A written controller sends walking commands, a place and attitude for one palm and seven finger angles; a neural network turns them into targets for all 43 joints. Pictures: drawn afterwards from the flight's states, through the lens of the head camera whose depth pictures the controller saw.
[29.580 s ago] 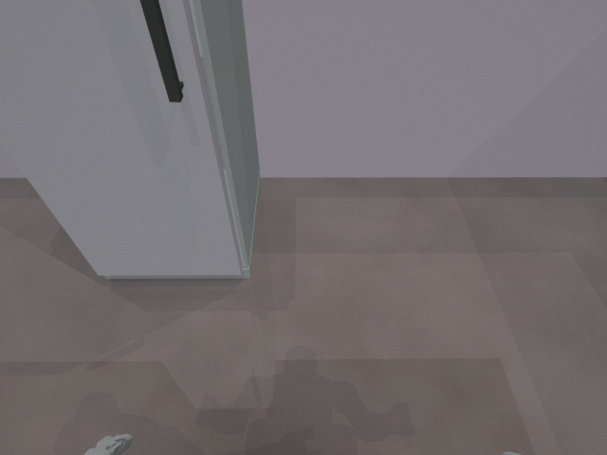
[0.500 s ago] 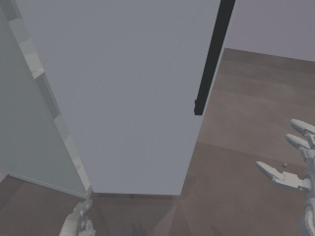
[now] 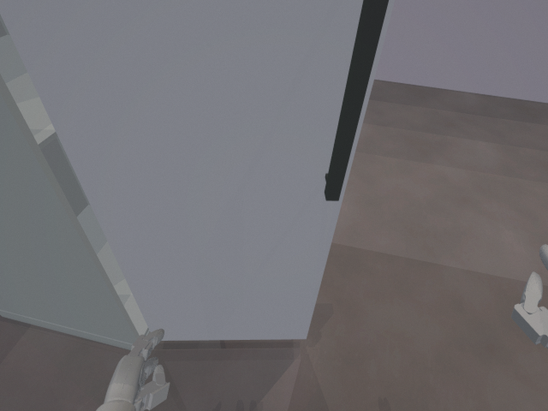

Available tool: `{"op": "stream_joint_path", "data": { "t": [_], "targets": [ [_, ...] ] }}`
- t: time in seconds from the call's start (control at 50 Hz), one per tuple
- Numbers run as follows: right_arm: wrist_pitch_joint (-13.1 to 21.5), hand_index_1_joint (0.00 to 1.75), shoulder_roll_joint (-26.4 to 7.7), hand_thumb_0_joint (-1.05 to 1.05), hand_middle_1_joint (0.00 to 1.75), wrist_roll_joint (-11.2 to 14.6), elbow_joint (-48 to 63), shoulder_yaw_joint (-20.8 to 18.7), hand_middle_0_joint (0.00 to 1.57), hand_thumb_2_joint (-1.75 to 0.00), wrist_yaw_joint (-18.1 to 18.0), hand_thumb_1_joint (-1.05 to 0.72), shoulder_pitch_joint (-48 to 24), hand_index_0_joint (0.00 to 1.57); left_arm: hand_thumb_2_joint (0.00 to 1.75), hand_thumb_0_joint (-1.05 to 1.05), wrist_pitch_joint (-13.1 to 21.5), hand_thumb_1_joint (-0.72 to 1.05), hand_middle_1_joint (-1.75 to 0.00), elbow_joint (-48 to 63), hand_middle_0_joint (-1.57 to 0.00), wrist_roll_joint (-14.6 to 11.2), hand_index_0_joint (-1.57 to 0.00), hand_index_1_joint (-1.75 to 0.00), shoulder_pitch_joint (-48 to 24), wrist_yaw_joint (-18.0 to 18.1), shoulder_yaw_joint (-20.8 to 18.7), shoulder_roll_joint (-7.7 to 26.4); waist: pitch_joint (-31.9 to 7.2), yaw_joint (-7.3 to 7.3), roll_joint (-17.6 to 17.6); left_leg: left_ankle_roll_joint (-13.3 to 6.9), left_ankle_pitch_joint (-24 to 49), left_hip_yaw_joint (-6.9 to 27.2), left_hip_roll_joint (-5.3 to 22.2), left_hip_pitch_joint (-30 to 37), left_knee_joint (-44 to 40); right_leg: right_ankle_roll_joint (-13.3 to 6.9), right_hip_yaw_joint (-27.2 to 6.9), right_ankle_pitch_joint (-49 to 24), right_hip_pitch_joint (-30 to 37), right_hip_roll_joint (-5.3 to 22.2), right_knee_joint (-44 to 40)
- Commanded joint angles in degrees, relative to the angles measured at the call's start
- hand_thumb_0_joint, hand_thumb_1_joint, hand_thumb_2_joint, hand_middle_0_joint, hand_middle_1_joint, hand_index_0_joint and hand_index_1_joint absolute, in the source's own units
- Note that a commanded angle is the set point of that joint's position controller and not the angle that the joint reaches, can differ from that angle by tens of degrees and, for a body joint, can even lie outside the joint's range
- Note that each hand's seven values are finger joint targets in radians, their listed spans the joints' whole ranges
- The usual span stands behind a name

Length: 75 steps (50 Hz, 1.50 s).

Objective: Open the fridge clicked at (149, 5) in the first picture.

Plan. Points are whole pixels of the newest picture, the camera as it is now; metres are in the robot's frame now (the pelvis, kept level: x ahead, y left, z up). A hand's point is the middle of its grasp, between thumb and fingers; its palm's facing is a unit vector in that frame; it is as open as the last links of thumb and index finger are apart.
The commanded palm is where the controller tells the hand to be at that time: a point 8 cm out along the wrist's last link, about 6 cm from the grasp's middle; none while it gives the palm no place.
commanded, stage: draw the hand back to the body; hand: right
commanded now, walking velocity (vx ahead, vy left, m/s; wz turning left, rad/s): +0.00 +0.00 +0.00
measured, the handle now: (351, 88) +0.50 -0.12 +0.26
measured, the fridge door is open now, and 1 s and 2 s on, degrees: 76 76 76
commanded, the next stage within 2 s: step back with the hand held close in 0.16 s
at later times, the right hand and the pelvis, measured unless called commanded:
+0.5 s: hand (510, 301) +0.20 -0.26 +0.15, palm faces +0.40 +0.81 -0.44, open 7.4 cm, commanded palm +0.13 -0.30 +0.17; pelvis -0.01 +0.00 +0.00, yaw +0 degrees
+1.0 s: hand out of the picture +0.10 -0.29 +0.15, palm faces +0.49 +0.75 -0.44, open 7.4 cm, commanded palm +0.03 -0.32 +0.17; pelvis -0.09 -0.01 -0.02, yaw -4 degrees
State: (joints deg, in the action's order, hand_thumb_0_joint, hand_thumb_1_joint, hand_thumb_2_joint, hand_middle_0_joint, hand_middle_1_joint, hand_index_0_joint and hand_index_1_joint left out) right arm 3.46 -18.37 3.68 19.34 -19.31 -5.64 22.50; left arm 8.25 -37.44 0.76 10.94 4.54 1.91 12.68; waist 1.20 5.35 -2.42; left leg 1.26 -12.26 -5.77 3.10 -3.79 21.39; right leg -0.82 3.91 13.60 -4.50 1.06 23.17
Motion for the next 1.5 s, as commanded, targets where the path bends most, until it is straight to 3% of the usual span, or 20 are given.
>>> {"op": "stream_joint_path", "data": {
  "t": [0.0, 0.26, 0.28, 0.32, 0.38, 0.44, 0.52, 0.78, 0.98, 1.04, 1.1, 1.14, 1.2, 1.24, 1.28, 1.3, 1.34, 1.38, 1.42, 1.48],
  "targets": [
    [3.42, 0.3, -10.85, 0.0, 0.3, -0.2, 11.49, -5.4, 0.2, -0.9, -0.94, -0.9, -7.54, 0.2, 0.9, 0.0, 2.87, 0.9, -0.3, 9.2, -0.2, 0.2, -0.2, -0.3, -7.13, 0.74, -2.6, 6.66, -3.47, -0.88, -1.21, -1.81, 5.81, 2.17, -3.0, -0.26, -3.0, -0.17, -2.86, -8.6, -0.72, -0.54, -5.07],
    [3.67, 0.3, -11.71, 0.0, 0.3, -0.08, 14.4, -6.67, 0.2, -0.9, -0.83, -0.9, -7.25, 0.2, 0.9, 0.0, 2.59, 0.9, -0.3, 9.8, -0.2, 0.37, -0.2, -0.3, -7.35, 0.3, -2.56, 6.18, -3.75, -0.7, -2.25, -1.83, 9.11, 1.96, -2.91, 1.03, -2.41, 0.16, -2.73, -12.04, -0.9, -0.51, -4.46],
    [6.57, 0.3, -19.81, 0.0, 0.3, -0.68, 20.9, -13.94, 0.2, -0.9, -1.63, -0.9, -16.29, 0.2, 0.9, 0.0, 1.2, 0.9, -0.3, 12.9, -0.2, -0.23, -0.2, -0.3, -7.76, 0.05, -2.51, 7.41, -0.35, -3.04, -1.35, -1.47, 11.55, 5.2, -0.07, -3.51, -3.97, -0.9, -2.75, -8.28, -7.17, 1.31, -1.73],
    [7.08, 0.3, -14.34, 0.0, 0.3, -0.57, 13.24, -10.06, 0.2, -0.9, -1.19, -0.9, -6.34, 0.2, 0.9, 0.0, 0.04, 0.9, -0.3, 11.13, -0.2, 0.13, -0.2, -0.3, -7.76, 0.5, -2.32, 5.79, -0.81, -3.39, 4.6, -1.75, 14.74, 5.31, 2.22, -5.88, -3.86, -0.99, -3.11, -9.56, -6.65, 1.12, 0.62],
    [6.64, 0.3, -10.73, 0.0, 0.3, -0.73, 13.29, -7.19, 0.2, -0.9, -0.77, -0.9, 1.56, 0.2, 0.9, 0.0, -1.52, 0.9, -0.3, 12.76, -0.2, 0.07, -0.2, -0.3, -6.05, 0.05, -3.21, 6.76, -7.51, -3.69, 2.14, -1.52, 19.49, 4.5, 3.22, -5.11, -0.01, -0.77, -2.36, -17.2, -4.9, 1.81, 3.2],
    [7.13, 0.3, -12.13, 0.0, 0.3, -0.67, 17.02, -8.64, 0.2, -0.9, -1.15, -0.9, 5.92, 0.2, 0.9, 0.0, -2.71, 0.9, -0.3, 13.97, -0.2, -0.26, -0.2, -0.3, -5.48, 0.01, -3.84, 7.33, -13.2, -3.84, -2.39, -1.29, 23.03, 4.22, 2.7, -3.15, 4.01, -0.7, -2.99, -24.05, -4.68, 2.93, 3.62],
    [7.91, 0.3, -15.66, 0.0, 0.3, -0.45, 20.64, -12.6, 0.2, -0.9, -1.96, -0.9, 7.87, 0.2, 0.9, 0.0, -3.71, 0.9, -0.3, 15.77, -0.2, -0.53, -0.2, -0.3, -5.66, 0.72, -4.08, 6.82, -14.05, -3.7, 0.98, -1.03, 22.04, 4.29, 1.8, -3.11, 6.52, -0.82, -4.28, -22.94, -7.46, 3.5, 3.12],
    [11.5, 0.3, -12.8, 0.0, 0.3, -2.99, 17.97, -11.13, 0.2, -0.9, -3.17, -0.9, 1.89, 0.2, 0.9, 0.0, -0.6, 0.9, -0.3, 15.87, -0.2, -1.08, -0.2, -0.3, -3.0, 1.03, -4.68, 8.47, -3.69, -4.36, -3.34, -0.51, -2.83, 6.27, -1.03, 0.55, 11.04, -4.41, -9.45, 23.67, -34.4, 6.45, -5.84],
    [15.28, 0.3, -15.92, 0.0, 0.3, -2.74, 22.73, -13.1, 0.2, -0.9, -3.83, -0.9, 1.72, 0.2, 0.9, 0.0, 2.16, 0.9, -0.3, 13.33, -0.2, -0.22, -0.2, -0.3, -0.72, 0.34, -4.51, 6.62, -6.19, -5.35, 1.15, -3.63, -9.74, 14.16, 2.65, -17.04, 1.67, -1.64, -7.29, 15.48, -20.01, 1.08, 6.7],
    [15.59, 0.3, -15.02, 0.0, 0.3, -2.93, 21.72, -12.87, 0.2, -0.9, -3.86, -0.9, 0.52, 0.2, 0.9, 0.0, 2.85, 0.9, -0.3, 13.28, -0.2, -0.53, -0.2, -0.3, -0.65, 0.66, -4.75, 7.43, -5.57, -5.41, -2.35, -1.69, -11.72, 10.75, -0.97, -13.76, 6.11, -2.57, -10.66, 22.11, -24.54, 4.01, -0.31],
    [16.26, 0.3, -15.03, 0.0, 0.3, -3.94, 20.5, -14.36, 0.2, -0.9, -3.77, -0.9, -0.98, 0.2, 0.9, 0.0, 4.18, 0.9, -0.3, 13.58, -0.2, -0.57, -0.2, -0.3, -2.13, 1.08, -5.16, 8.22, -6.82, -4.08, -12.54, 0.6, -2.49, 5.19, -7.63, 1.63, 27.05, -6.69, -20.72, 30.58, -39.28, 13.62, -14.1],
    [16.5, 0.3, -15.1, 0.0, 0.3, -3.46, 20.35, -14.56, 0.2, -0.9, -3.39, -0.9, -0.18, 0.2, 0.9, 0.0, 4.89, 0.9, -0.3, 12.98, -0.2, -0.3, -0.2, -0.3, -1.68, 0.66, -5.81, 7.55, -8.7, -3.88, -8.19, -0.08, -5.82, 6.26, -7.28, -2.45, 27.07, -6.93, -18.79, 19.55, -31.78, 14.61, -10.59],
    [16.34, 0.3, -14.39, 0.0, 0.3, -3.06, 14.86, -14.89, 0.2, -0.9, -2.41, -0.9, 6.33, 0.2, 0.9, 0.0, 4.91, 0.9, -0.3, 13.07, -0.2, -0.31, -0.2, -0.3, -2.42, -0.03, -6.53, 8.32, -4.67, -3.82, -6.46, -1.27, -9.79, 7.26, -7.23, -1.83, 17.91, -6.29, -15.8, 25.72, -34.61, 14.25, -8.74],
    [16.63, 0.3, -13.94, 0.0, 0.3, -2.29, 18.28, -12.11, 0.2, -0.9, -1.92, -0.9, 2.8, 0.2, 0.9, 0.0, 4.61, 0.9, -0.3, 12.37, -0.2, -0.06, -0.2, -0.3, -3.41, -0.85, -5.62, 6.56, -2.11, -4.37, -1.94, -4.44, -7.48, 14.55, -2.89, -11.81, 3.74, -2.23, -10.93, 17.2, -25.79, 8.31, -0.94],
    [17.35, 0.3, -15.9, 0.0, 0.3, -1.98, 19.67, -10.52, 0.2, -0.9, -2.4, -0.9, -1.08, 0.2, 0.9, 0.0, 3.97, 0.9, -0.3, 10.32, -0.2, -0.02, -0.2, -0.3, -2.71, -1.43, -4.9, 4.18, -6.3, -4.9, 9.29, -7.63, 6.79, 27.54, 9.91, -24.91, -5.78, 2.32, -2.13, 1.77, -9.76, 1.76, 16.29],
    [17.84, 0.3, -16.37, 0.0, 0.3, -2.76, 23.55, -9.01, 0.2, -0.9, -2.9, -0.9, -5.8, 0.2, 0.9, 0.0, 3.93, 0.9, -0.3, 9.66, -0.2, -0.4, -0.2, -0.3, -2.94, -1.21, -5.2, 4.19, -10.87, -4.82, 12.33, -6.99, 25.89, 26.08, 11.23, -20.46, -3.05, 2.45, -2.29, 1.31, -9.12, 0.1, 21.55],
    [16.09, 0.3, -18.85, 0.0, 0.3, -3.11, 22.33, -12.05, 0.2, -0.9, -3.18, -0.9, -2.69, 0.2, 0.9, 0.0, 3.38, 0.9, -0.3, 11.24, -0.2, -0.23, -0.2, -0.3, -3.6, -0.18, -5.24, 4.1, -14.72, -4.57, 14.53, -4.84, 43.38, 21.62, 9.32, -11.14, 3.33, 1.67, -2.16, 0.21, -13.05, -0.58, 21.36],
    [15.11, 0.3, -18.32, 0.0, 0.3, -2.85, 21.7, -12.22, 0.2, -0.9, -2.74, -0.9, -1.29, 0.2, 0.9, 0.0, 2.34, 0.9, -0.3, 11.36, -0.2, -0.3, -0.2, -0.3, -4.26, 0.36, -4.45, 3.88, -12.22, -4.72, 8.65, -5.03, 46.38, 19.54, 7.64, -9.32, 6.05, 1.7, -2.25, -1.69, -13.54, -0.56, 14.78],
    [14.38, 0.3, -18.05, 0.0, 0.3, -2.43, 21.11, -12.6, 0.2, -0.9, -2.42, -0.9, -0.29, 0.2, 0.9, 0.0, 1.52, 0.9, -0.3, 11.14, -0.2, -0.6, -0.2, -0.3, -3.79, 1.01, -4.57, 5.53, -11.23, -5.34, -1.75, -1.43, 40.8, 14.24, 0.78, -10.03, 10.35, 1.15, -3.14, -26.45, -8.44, 1.88, 2.27],
    [14.18, 0.3, -17.23, 0.0, 0.3, -1.34, 20.77, -13.63, 0.2, -0.9, -1.81, -0.9, 4.23, 0.2, 0.9, 0.0, 1.21, 0.9, -0.3, 13.0, -0.2, -0.62, -0.2, -0.3, -2.62, -0.32, -5.72, 5.72, -17.73, -4.17, -12.01, -0.21, -6.88, 9.12, -6.14, -17.34, 21.49, -3.39, -10.69, -59.93, 2.52, 14.96, 1.6]
  ]
}}
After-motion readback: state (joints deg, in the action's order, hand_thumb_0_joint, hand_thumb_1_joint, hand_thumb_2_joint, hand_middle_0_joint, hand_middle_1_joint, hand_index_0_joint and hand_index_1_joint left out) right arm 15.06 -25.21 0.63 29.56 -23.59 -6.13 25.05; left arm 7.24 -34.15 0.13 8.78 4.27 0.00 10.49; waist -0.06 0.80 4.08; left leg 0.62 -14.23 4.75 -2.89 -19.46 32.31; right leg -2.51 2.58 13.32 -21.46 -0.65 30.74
